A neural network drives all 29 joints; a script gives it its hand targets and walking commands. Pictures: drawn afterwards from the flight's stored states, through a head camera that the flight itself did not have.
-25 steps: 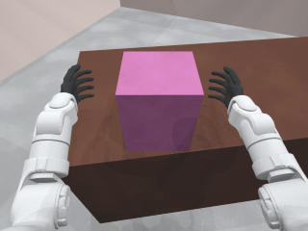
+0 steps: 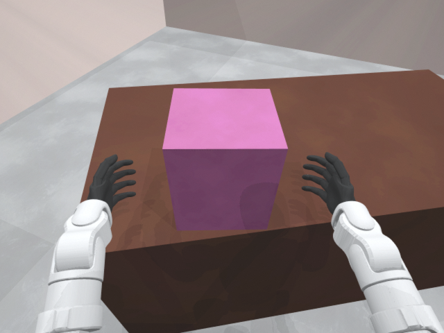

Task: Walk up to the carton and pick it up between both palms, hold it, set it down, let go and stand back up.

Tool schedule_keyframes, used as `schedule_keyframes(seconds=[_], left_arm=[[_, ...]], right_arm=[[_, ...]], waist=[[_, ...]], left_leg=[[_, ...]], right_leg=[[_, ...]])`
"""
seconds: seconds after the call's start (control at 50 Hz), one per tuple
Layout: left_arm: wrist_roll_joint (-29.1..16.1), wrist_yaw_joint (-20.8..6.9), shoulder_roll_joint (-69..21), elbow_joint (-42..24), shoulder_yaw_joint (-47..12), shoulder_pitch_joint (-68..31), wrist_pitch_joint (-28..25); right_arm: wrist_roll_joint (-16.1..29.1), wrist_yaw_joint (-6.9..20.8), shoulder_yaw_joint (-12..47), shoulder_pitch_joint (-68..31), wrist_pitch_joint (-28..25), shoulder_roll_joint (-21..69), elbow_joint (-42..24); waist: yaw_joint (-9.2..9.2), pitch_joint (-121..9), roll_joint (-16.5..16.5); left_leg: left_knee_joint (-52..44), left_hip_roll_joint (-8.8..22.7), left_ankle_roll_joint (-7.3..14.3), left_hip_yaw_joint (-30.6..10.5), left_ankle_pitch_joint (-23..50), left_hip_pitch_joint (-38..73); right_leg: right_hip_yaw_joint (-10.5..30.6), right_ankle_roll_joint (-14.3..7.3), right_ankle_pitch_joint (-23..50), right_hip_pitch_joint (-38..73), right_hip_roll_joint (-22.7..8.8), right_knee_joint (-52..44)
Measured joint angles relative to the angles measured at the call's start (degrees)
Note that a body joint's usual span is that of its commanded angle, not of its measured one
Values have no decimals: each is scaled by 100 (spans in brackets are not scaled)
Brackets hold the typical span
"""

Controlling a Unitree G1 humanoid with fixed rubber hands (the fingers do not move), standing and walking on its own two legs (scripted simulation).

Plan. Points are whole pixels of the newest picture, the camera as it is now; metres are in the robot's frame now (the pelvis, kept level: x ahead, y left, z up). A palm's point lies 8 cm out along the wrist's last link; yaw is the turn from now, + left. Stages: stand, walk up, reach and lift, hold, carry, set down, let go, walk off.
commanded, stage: set down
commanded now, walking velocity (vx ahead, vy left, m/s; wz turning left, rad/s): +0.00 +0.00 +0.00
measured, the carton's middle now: (222, 161) +0.47 -0.01 +0.05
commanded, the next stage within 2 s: none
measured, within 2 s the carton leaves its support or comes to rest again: neither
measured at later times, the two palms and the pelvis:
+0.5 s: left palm (86, 262) +0.25 +0.22 +0.05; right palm (351, 254) +0.24 -0.21 +0.05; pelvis +0.03 +0.01 +0.00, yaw +0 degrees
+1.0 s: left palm (90, 290) +0.22 +0.23 +0.00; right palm (338, 280) +0.22 -0.20 -0.01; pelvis +0.03 +0.02 +0.00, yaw +0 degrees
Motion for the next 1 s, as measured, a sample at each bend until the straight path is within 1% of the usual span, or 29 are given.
schedule_keyframes(seconds=[0.06, 0.1, 0.16, 0.22, 0.32, 0.42, 0.48, 0.54, 0.6, 0.66, 0.74, 0.8, 0.88, 1.0], left_arm=[[-164, 120, 58, -476, -32, 480, -198], [-324, 234, 93, -652, -147, 685, -400], [-552, 391, 106, -733, -417, 898, -738], [-696, 468, 58, -740, -706, 1127, -991], [-726, 401, -97, -980, -997, 1757, -1090], [-605, 281, -125, -1492, -993, 2616, -1187], [-564, 275, -28, -1643, -955, 3037, -1467], [-579, 306, 96, -1584, -982, 3288, -1898], [-615, 345, 178, -1338, -1091, 3373, -2368], [-655, 392, 204, -987, -1242, 3344, -2755], [-713, 469, 202, -504, -1440, 3217, -3038], [-751, 513, 200, -186, -1552, 3098, -3074], [-741, 519, 192, 101, -1609, 2982, -2956], [-541, 439, 153, 149, -1480, 3096, -2709]], right_arm=[[-232, 18, -157, 616, -128, 263, -710], [-423, 84, -334, 881, -222, 411, -972], [-690, 216, -627, 1099, -363, 533, -1067], [-842, 344, -841, 1251, -475, 521, -976], [-813, 482, -921, 1808, -583, 339, -980], [-694, 483, -819, 2762, -763, 209, -1462], [-711, 499, -779, 3272, -973, 249, -1785], [-777, 553, -747, 3579, -1228, 349, -1957], [-874, 622, -717, 3658, -1469, 453, -1877], [-982, 679, -713, 3576, -1630, 539, -1583], [-1126, 719, -763, 3377, -1706, 619, -1081], [-1235, 729, -821, 3255, -1692, 645, -773], [-1337, 730, -843, 3193, -1641, 616, -538], [-1314, 711, -679, 3372, -1653, 505, -415]], waist=[[102, 64, -23], [182, 41, -5], [282, -64, 73], [334, -167, 193], [343, -200, 352], [362, -120, 303], [420, -97, 201], [500, -75, 107], [569, -38, 66], [598, -3, 93], [568, 19, 205], [515, -6, 295], [459, -42, 357], [471, 1, 264]], left_leg=[[26, -22, 13, 17, 25, -173], [54, -54, 34, 14, 40, -321], [94, -111, 76, 8, 39, -492], [113, -153, 120, 15, -5, -506], [76, -147, 152, 46, -137, -217], [2, -83, 121, 62, -227, 75], [-24, -52, 91, 60, -236, 115], [-37, -42, 71, 49, -213, 84], [-37, -57, 71, 27, -171, 30], [-17, -91, 89, 0, -133, -27], [49, -143, 125, -26, -123, -94], [111, -173, 149, -30, -146, -145], [165, -178, 161, -13, -199, -157], [118, -124, 137, 18, -272, 31]], right_leg=[[18, 11, 17, -185, -21, 47], [15, 30, 17, -336, -52, 93], [10, 70, -11, -512, -109, 162], [19, 111, -67, -530, -150, 195], [54, 144, -163, -233, -142, 114], [78, 112, -216, 66, -75, -5], [82, 82, -225, 99, -42, -22], [77, 63, -214, 62, -30, -16], [60, 63, -187, 13, -45, -5], [38, 79, -166, -36, -79, 22], [18, 112, -178, -98, -130, 104], [18, 132, -217, -155, -157, 187], [38, 146, -273, -179, -160, 256], [72, 125, -309, 11, -104, 171]])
